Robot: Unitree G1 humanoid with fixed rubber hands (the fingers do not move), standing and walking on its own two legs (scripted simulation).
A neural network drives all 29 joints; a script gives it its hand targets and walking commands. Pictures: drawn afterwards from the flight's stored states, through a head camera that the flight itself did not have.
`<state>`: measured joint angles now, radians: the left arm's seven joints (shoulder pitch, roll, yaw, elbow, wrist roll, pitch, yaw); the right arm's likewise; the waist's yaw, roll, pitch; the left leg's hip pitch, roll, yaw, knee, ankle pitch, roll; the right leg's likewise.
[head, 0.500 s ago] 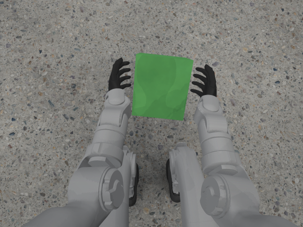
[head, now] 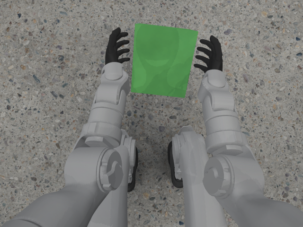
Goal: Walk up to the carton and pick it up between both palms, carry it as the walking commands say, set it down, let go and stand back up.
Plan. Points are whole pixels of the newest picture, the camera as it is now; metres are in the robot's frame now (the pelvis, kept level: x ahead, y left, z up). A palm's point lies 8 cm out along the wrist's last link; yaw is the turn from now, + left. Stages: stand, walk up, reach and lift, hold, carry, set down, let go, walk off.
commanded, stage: set down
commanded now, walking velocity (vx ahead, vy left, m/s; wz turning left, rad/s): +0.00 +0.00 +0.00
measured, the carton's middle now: (161, 59) +0.53 -0.04 -0.21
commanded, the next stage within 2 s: none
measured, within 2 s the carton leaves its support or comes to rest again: neither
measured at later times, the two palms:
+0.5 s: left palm (119, 66) +0.50 +0.09 -0.18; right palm (201, 71) +0.48 -0.15 -0.19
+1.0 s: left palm (123, 65) +0.53 +0.08 -0.26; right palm (197, 69) +0.51 -0.16 -0.26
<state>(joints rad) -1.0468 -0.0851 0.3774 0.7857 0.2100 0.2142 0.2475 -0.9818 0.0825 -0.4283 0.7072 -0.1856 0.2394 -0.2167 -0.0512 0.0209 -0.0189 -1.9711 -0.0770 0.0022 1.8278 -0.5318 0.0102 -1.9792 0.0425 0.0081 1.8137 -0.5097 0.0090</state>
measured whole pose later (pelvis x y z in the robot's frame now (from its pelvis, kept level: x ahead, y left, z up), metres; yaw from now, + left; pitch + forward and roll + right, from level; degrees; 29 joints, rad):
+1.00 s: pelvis +0.00 +0.00 -0.11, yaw +0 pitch +39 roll +0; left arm -1.33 0.09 0.28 0.98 0.08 0.17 0.20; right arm -1.30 -0.13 -0.29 0.97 -0.05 0.18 -0.18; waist -0.05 0.02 0.21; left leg -2.27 -0.09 0.01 2.18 -0.59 -0.01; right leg -2.29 0.07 0.00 2.16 -0.56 0.02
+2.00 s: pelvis +0.01 +0.00 -0.11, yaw +0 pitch +39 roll -1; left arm -1.39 0.10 0.44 1.00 0.22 0.12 0.06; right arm -1.36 -0.13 -0.46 0.99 -0.17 0.15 -0.02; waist -0.05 0.02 0.26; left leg -2.27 -0.11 0.01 2.22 -0.63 0.00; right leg -2.28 0.07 0.00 2.20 -0.61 0.02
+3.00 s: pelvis +0.02 +0.00 -0.12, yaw -1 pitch +39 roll -1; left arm -1.44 0.14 0.41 1.09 0.21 0.05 0.02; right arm -1.39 -0.15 -0.49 1.05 -0.18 0.06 0.01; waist -0.04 0.01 0.30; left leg -2.25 -0.10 0.00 2.24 -0.66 -0.01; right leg -2.26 0.07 0.00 2.22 -0.63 0.02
